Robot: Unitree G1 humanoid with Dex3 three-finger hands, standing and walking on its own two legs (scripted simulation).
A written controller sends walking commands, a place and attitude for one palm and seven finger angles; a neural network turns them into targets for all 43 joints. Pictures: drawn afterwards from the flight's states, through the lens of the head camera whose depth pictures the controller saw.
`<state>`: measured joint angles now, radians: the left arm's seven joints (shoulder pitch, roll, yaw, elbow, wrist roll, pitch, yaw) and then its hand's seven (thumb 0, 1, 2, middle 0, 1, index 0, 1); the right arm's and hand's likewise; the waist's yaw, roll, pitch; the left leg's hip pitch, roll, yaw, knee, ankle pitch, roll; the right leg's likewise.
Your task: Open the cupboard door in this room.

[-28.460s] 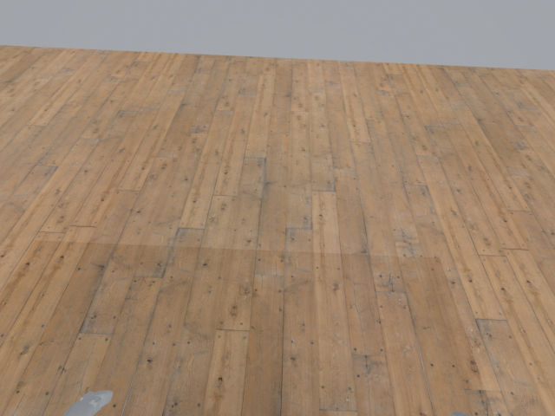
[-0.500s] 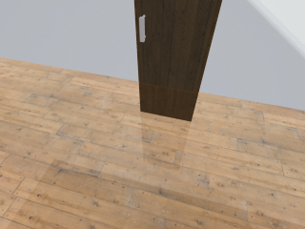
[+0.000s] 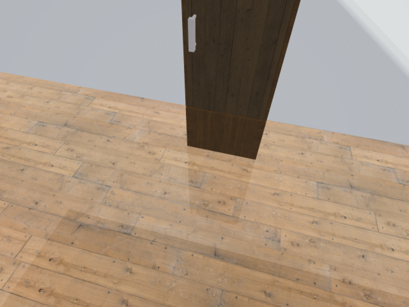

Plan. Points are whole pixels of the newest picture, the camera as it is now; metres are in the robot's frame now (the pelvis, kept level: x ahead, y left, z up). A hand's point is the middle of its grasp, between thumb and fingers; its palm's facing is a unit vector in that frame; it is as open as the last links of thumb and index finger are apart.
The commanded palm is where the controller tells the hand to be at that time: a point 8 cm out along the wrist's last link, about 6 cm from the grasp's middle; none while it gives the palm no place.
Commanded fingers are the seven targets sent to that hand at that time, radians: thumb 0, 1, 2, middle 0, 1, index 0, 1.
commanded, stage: walk to a spot facing it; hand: left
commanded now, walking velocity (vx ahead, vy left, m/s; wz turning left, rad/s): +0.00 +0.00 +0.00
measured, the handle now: (193, 33) +1.15 +0.12 +0.01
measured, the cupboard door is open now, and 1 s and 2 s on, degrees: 0 0 0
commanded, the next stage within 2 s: turn to face it in 0.70 s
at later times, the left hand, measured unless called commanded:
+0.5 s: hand out of the picture -0.01 +0.23 -0.21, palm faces +0.19 -0.97 -0.14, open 7.4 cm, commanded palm none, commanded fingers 0.00 0.90 0.90 -0.20 -0.30 -0.20 -0.30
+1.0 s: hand (124, 227) +0.35 +0.25 -0.19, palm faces +0.14 -0.97 -0.18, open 7.3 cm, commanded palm none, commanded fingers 0.00 0.90 0.90 -0.20 -0.30 -0.20 -0.30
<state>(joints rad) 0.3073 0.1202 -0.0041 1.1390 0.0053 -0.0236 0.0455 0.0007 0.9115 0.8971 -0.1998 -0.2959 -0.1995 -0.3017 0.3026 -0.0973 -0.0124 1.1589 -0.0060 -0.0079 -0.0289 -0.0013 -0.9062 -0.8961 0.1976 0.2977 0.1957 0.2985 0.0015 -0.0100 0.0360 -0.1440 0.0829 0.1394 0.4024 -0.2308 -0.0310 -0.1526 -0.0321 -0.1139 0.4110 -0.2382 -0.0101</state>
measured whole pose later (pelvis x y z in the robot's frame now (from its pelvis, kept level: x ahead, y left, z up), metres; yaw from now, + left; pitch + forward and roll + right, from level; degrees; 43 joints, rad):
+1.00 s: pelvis +0.27 +0.07 -0.03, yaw +7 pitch -2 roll +0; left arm 0.14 0.14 0.03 0.99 0.01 -0.07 0.01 0.00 0.91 0.90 -0.20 -0.30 -0.20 -0.30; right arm 0.36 -0.13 -0.05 1.13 0.01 -0.02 -0.03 0.00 -0.90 -0.90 0.20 0.30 0.20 0.30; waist 0.00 0.02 0.14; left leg -0.17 0.02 0.04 1.14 -0.52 -0.01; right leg -0.44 0.04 -0.15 0.66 -0.19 -0.13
